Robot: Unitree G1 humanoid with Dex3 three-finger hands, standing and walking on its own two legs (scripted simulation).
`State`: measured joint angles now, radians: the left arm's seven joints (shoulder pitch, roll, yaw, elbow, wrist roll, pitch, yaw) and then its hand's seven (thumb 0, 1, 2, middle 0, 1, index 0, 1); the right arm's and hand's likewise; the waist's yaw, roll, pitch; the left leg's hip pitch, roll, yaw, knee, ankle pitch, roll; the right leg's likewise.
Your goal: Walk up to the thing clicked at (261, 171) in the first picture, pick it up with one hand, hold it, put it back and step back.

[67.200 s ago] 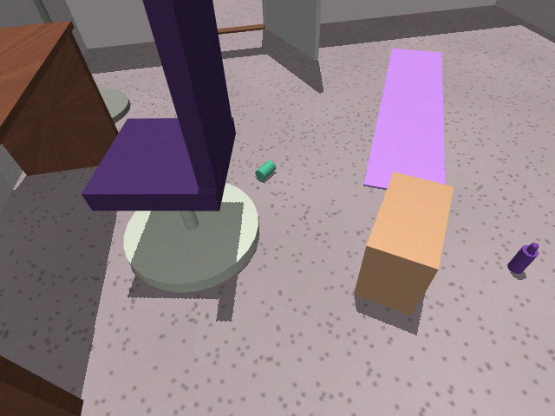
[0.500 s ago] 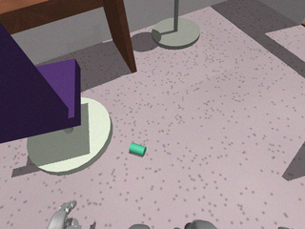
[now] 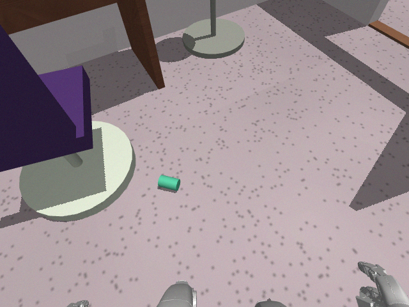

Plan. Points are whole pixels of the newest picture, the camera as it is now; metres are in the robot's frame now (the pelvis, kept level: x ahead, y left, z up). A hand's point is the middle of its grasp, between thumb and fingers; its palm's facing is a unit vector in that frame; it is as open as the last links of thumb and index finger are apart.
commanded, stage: step back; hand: left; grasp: from above
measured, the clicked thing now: (169, 182) +0.73 +0.27 -0.73
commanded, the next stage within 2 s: none
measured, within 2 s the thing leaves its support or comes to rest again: neither
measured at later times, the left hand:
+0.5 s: hand out of the picture -0.03 +0.25 -0.13, palm faces +0.06 -0.93 -0.35, open 7.4 cm
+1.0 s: hand out of the picture -0.25 +0.24 -0.12, palm faces +0.09 -0.88 -0.46, open 7.4 cm
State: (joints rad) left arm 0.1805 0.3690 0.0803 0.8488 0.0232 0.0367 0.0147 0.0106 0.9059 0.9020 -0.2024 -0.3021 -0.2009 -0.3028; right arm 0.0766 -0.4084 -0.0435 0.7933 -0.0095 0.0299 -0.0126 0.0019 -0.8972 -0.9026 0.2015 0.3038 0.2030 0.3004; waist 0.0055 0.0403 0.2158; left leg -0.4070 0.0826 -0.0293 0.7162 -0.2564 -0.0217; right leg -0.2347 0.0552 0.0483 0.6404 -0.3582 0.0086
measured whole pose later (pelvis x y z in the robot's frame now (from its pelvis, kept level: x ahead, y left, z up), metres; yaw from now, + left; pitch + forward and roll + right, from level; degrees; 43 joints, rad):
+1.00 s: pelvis -0.33 -0.05 +0.00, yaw +7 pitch -2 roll +0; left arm 0.14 0.38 0.07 0.80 0.04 0.03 0.03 0.01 0.90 0.90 -0.21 -0.30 -0.21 -0.30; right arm 0.20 -0.41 -0.05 0.88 -0.02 0.06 -0.02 0.00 -0.90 -0.90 0.20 0.30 0.20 0.30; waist 0.01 0.04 0.16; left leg -0.32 -0.05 -0.10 0.88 -0.52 -0.03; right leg -0.40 -0.05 -0.02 0.66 -0.24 0.00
